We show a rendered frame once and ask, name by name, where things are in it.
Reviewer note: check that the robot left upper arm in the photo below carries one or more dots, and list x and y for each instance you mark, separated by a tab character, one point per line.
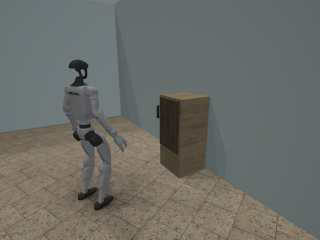
66	102

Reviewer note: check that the cupboard door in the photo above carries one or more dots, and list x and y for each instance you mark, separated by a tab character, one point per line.
169	123

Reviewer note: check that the robot torso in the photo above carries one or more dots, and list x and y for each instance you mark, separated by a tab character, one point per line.
81	110

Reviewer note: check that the handle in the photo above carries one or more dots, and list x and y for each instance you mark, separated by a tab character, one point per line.
157	108

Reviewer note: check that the robot right forearm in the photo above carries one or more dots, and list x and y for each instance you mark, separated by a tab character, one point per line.
106	125

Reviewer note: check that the right robot hand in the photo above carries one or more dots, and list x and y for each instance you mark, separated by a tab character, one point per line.
119	139

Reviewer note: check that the robot left forearm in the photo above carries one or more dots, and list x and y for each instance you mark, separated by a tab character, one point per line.
71	118

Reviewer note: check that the robot right foot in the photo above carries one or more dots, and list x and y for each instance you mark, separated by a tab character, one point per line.
106	201

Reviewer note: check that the left robot hand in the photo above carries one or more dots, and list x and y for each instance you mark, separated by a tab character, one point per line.
74	128

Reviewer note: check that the robot right upper arm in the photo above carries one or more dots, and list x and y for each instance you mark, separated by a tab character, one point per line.
92	93

